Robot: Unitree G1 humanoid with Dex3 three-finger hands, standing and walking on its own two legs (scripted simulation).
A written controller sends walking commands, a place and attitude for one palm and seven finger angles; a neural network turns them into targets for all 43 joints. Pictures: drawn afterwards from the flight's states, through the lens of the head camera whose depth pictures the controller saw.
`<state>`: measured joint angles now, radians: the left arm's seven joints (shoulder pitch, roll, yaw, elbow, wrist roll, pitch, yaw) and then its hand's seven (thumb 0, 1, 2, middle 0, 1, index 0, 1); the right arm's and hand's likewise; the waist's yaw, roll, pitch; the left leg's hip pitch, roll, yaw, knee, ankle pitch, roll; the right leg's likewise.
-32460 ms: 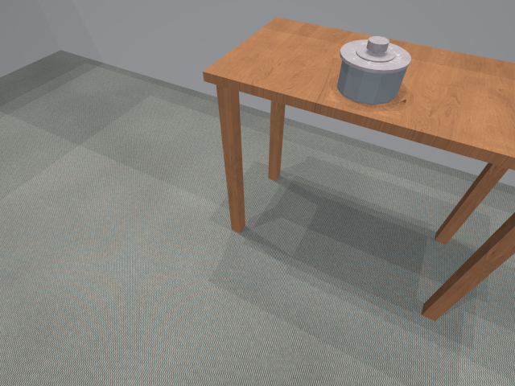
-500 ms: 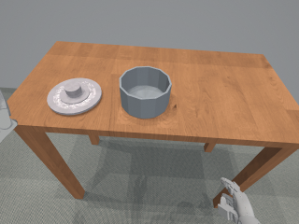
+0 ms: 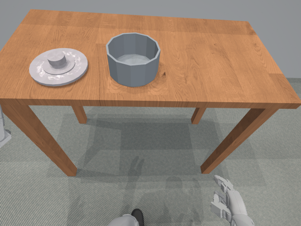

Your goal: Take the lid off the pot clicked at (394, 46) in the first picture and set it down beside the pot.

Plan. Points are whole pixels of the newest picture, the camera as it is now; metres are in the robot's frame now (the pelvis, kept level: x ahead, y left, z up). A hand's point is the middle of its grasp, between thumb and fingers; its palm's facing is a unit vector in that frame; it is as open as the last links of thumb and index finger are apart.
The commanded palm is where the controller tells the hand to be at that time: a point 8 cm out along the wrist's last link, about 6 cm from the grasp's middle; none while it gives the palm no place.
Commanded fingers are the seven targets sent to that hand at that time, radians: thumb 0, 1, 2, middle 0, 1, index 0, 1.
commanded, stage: step back with the hand held close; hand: left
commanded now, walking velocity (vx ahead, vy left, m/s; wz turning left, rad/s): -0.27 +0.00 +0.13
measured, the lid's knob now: (56, 58) +0.55 +0.32 +0.09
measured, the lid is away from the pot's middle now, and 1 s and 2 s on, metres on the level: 0.23 0.23 0.23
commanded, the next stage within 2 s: stop stepping back and stand still in 0.32 s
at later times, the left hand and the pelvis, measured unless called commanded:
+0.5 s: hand out of the picture +0.05 +0.28 +0.21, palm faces +0.29 -0.87 -0.41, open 7.4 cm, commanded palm +0.01 +0.35 +0.27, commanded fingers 0.00 0.90 0.90 -0.20 -0.30 -0.20 -0.30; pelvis -0.13 +0.07 -0.03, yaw -2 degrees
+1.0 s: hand out of the picture -0.06 +0.46 +0.26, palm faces +0.53 -0.79 -0.30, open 7.4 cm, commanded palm -0.13 +0.48 +0.27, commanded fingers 0.00 0.90 0.90 -0.20 -0.30 -0.20 -0.30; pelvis -0.27 +0.20 -0.03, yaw -2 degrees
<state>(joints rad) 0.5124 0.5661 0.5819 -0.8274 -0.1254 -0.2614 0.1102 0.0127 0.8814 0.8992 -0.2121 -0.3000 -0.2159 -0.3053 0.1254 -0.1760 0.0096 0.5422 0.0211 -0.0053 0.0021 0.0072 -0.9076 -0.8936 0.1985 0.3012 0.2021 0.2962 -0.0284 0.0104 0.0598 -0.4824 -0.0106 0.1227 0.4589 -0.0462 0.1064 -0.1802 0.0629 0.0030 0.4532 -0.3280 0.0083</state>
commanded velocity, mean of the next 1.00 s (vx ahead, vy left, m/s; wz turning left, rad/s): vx -0.07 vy -0.13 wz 0.04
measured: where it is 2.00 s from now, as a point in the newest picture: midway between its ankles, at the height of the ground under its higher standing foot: outside the picture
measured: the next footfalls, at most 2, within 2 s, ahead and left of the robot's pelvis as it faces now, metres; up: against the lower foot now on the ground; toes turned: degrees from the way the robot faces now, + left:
right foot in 0.42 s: -0.09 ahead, -0.12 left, -0.01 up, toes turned -4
left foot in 0.54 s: -0.04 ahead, +0.14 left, +0.00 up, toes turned -3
